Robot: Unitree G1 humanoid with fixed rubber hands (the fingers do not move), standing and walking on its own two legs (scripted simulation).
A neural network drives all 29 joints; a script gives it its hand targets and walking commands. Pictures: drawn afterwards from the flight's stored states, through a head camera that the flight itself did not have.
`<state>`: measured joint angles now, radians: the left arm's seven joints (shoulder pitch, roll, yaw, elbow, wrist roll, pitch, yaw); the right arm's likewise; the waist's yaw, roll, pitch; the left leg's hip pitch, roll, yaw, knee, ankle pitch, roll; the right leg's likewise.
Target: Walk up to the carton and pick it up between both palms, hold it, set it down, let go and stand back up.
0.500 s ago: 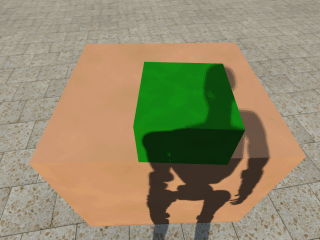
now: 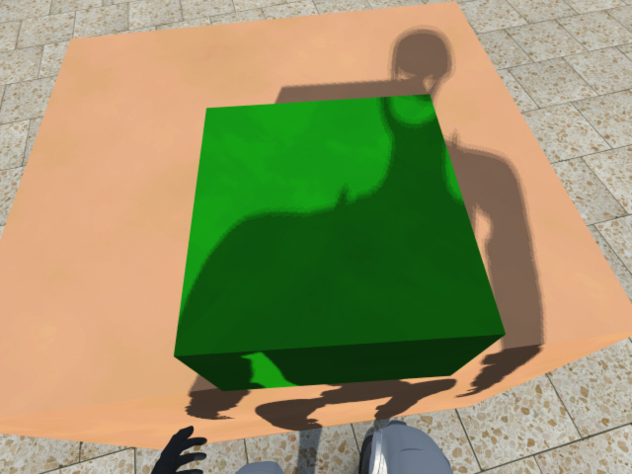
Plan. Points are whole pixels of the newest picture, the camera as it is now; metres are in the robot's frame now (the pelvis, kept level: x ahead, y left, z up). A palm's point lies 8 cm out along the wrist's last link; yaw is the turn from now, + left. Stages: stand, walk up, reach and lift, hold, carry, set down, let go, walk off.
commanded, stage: walk up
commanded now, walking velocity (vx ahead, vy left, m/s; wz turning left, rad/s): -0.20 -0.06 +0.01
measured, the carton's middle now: (327, 240) +0.36 +0.00 +0.06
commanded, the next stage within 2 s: stand in 1.78 s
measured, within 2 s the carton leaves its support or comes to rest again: neither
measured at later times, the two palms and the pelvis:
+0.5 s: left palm out of the picture +0.10 +0.26 -0.14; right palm out of the picture +0.06 -0.24 -0.11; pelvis +0.01 +0.01 +0.01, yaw -3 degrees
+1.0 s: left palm out of the picture +0.05 +0.24 -0.13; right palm out of the picture +0.04 -0.24 -0.11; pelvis -0.03 +0.00 +0.02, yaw +0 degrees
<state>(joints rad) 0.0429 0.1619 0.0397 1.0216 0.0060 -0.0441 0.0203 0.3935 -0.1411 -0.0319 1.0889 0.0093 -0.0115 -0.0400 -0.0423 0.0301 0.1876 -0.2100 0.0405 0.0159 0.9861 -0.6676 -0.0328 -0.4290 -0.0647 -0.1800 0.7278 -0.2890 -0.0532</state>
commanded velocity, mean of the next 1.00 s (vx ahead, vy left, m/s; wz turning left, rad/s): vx -0.18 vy -0.01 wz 0.02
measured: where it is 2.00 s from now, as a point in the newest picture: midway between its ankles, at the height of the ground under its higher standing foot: outside the picture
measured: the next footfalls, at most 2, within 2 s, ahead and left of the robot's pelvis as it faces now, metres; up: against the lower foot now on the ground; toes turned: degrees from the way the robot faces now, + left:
left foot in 0.18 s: +0.03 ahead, +0.09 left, +0.00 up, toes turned +7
right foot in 0.60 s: -0.01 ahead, -0.13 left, +0.00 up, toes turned -3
